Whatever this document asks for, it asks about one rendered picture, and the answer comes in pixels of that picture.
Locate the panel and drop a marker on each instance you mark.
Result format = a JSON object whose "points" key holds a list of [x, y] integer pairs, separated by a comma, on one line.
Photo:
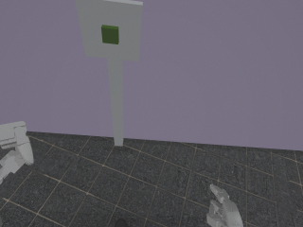
{"points": [[127, 15]]}

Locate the button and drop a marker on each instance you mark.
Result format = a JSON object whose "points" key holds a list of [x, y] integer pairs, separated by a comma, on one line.
{"points": [[110, 34]]}

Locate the robot right hand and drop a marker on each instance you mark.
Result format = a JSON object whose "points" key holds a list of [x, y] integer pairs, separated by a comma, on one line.
{"points": [[228, 213]]}

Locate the robot left hand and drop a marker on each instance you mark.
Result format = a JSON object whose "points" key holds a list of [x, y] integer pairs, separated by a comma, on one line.
{"points": [[14, 135]]}

